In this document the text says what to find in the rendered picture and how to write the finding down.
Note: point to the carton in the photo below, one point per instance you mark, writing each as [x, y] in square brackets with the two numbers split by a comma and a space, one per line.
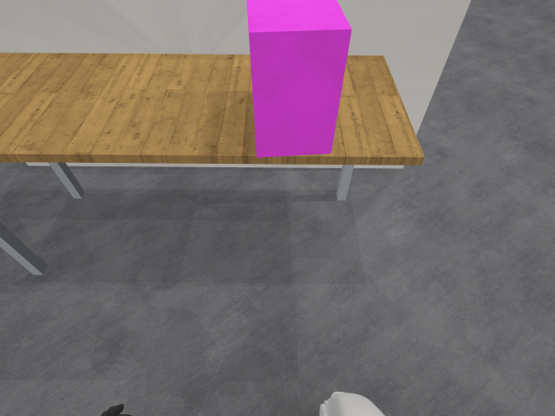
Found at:
[298, 52]

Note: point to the robot right thigh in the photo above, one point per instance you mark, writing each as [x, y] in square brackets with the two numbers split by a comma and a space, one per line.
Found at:
[348, 404]

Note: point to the table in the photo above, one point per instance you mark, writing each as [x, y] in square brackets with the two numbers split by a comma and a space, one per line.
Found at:
[176, 109]

